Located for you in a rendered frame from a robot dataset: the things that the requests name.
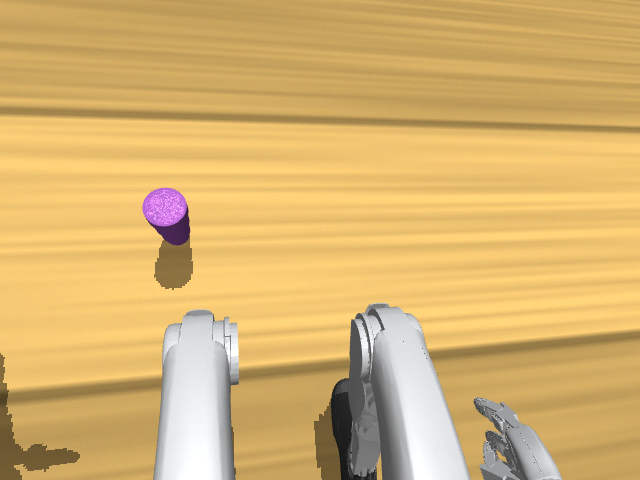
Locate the right robot hand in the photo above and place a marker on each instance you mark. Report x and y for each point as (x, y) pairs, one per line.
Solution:
(526, 455)

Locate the cup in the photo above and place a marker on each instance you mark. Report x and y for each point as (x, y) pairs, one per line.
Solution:
(166, 210)

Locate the right robot foot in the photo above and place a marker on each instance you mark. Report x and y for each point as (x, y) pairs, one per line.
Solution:
(342, 424)

